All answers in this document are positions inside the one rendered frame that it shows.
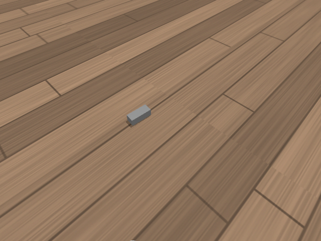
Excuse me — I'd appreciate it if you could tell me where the carton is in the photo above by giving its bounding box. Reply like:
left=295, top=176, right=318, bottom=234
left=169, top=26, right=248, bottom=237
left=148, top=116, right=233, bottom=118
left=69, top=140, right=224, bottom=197
left=127, top=105, right=151, bottom=125

